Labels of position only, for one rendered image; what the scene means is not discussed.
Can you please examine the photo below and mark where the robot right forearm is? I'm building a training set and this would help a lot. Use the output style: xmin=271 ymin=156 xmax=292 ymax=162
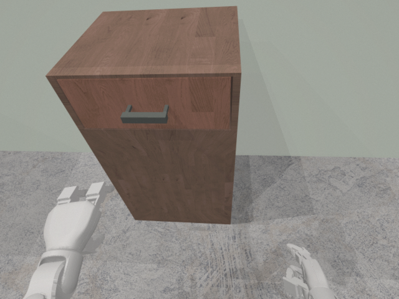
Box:
xmin=308 ymin=287 xmax=339 ymax=299

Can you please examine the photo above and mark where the drawer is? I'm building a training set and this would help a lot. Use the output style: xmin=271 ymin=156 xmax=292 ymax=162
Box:
xmin=57 ymin=77 xmax=231 ymax=129

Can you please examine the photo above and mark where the handle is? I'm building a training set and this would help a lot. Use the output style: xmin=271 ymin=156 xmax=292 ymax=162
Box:
xmin=120 ymin=105 xmax=169 ymax=123

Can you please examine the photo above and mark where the right robot hand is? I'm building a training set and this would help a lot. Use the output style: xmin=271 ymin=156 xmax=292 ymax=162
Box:
xmin=282 ymin=244 xmax=330 ymax=299

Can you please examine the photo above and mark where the cabinet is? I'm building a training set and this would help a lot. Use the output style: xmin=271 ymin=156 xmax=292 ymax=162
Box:
xmin=46 ymin=6 xmax=241 ymax=224

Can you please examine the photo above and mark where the left robot hand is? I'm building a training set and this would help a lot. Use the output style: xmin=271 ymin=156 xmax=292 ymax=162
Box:
xmin=44 ymin=182 xmax=115 ymax=255

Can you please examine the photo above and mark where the robot left forearm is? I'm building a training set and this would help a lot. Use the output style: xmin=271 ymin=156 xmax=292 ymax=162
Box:
xmin=23 ymin=249 xmax=84 ymax=299

